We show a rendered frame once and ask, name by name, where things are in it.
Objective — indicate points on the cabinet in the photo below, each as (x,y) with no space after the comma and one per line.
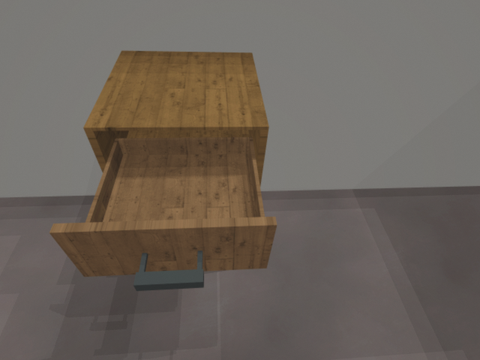
(159,94)

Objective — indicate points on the handle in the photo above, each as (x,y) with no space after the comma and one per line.
(169,280)

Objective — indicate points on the drawer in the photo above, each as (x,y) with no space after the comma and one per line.
(170,198)

